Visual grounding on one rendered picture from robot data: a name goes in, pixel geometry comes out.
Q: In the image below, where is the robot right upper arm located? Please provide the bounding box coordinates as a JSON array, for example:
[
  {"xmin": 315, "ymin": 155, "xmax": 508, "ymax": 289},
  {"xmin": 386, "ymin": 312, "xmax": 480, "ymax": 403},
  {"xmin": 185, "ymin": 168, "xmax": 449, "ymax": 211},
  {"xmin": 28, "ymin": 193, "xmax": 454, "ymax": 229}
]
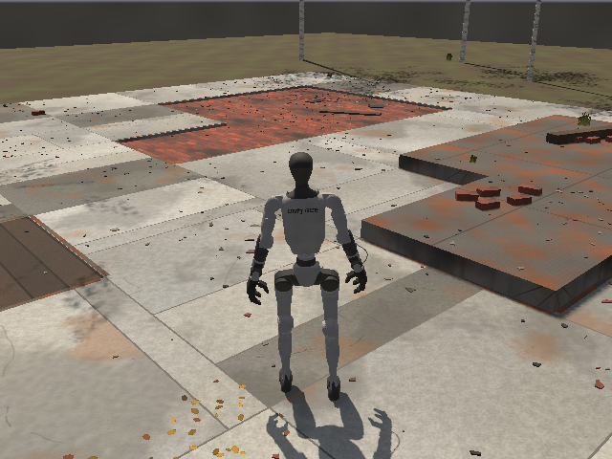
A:
[{"xmin": 322, "ymin": 192, "xmax": 351, "ymax": 245}]

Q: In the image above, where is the left robot foot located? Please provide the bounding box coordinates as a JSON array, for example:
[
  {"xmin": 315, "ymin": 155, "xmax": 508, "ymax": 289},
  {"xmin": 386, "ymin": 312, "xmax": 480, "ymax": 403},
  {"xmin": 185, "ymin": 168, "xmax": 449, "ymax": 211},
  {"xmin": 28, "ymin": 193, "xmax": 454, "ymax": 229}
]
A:
[{"xmin": 279, "ymin": 368, "xmax": 293, "ymax": 393}]

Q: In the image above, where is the right robot hand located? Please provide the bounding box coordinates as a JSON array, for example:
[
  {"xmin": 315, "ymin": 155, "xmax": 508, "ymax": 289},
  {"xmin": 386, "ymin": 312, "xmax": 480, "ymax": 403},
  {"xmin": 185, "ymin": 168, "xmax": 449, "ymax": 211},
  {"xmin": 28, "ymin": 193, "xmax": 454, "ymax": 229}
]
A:
[{"xmin": 345, "ymin": 268, "xmax": 367, "ymax": 294}]

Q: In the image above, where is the robot right forearm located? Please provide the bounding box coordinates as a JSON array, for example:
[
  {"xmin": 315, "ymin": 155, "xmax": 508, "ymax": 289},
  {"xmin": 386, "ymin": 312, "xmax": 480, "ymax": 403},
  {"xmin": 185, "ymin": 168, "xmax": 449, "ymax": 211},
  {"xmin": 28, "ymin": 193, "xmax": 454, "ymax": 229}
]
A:
[{"xmin": 342, "ymin": 230, "xmax": 364, "ymax": 273}]

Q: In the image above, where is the right robot thigh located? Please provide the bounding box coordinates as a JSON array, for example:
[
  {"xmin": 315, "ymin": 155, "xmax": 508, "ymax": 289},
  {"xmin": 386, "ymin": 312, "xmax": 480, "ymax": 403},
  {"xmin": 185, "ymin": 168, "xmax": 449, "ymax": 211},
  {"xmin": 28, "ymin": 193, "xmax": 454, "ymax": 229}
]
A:
[{"xmin": 319, "ymin": 267, "xmax": 339, "ymax": 338}]

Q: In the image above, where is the robot left upper arm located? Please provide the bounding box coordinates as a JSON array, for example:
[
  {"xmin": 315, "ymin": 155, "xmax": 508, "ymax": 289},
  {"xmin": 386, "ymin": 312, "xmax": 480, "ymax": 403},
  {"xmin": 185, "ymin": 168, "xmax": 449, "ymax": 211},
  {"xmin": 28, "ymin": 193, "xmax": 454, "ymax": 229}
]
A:
[{"xmin": 259, "ymin": 194, "xmax": 283, "ymax": 249}]

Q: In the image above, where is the left robot hand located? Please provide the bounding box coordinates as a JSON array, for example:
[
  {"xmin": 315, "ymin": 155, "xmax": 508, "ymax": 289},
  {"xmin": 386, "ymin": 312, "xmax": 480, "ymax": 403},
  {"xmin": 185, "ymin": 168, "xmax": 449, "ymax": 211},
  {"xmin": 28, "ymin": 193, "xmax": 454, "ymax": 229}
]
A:
[{"xmin": 247, "ymin": 278, "xmax": 269, "ymax": 305}]

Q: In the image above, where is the robot left forearm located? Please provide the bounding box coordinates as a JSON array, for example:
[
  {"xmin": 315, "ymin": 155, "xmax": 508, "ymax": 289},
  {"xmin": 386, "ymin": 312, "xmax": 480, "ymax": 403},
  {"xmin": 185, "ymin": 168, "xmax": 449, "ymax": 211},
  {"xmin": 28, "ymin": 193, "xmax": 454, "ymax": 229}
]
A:
[{"xmin": 249, "ymin": 234, "xmax": 269, "ymax": 281}]

